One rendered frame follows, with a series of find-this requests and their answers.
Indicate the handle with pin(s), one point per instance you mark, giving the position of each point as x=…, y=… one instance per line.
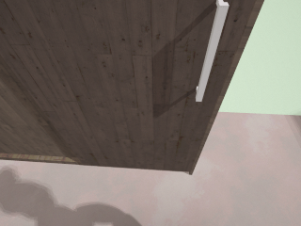
x=219, y=19

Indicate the wardrobe door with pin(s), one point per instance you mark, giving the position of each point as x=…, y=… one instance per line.
x=118, y=78
x=24, y=128

